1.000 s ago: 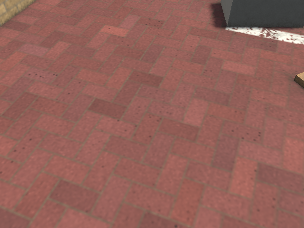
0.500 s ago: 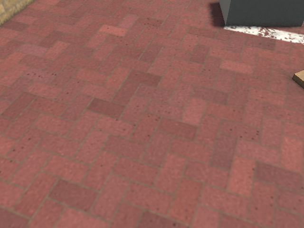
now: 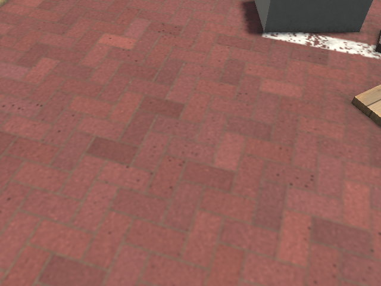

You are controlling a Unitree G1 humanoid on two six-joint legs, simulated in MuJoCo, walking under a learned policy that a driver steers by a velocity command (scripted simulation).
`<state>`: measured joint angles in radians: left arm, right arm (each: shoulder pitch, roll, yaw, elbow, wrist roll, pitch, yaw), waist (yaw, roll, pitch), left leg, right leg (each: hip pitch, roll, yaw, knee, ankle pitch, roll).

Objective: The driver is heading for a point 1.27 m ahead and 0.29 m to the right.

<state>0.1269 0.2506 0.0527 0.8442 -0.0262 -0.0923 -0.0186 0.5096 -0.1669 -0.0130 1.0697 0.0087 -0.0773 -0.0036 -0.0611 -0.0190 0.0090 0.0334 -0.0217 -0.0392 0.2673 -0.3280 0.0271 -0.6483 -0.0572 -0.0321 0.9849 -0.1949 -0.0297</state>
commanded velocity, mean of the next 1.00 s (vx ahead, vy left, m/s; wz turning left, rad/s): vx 0.48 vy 0.00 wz -0.02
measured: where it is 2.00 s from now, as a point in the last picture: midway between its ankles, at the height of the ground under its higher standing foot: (208, 167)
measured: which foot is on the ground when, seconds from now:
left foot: down 0.00-0.16, up 0.18-0.72, down 0.74-1.00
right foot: up 0.00-0.14, down 0.16-0.76, up 0.78-1.00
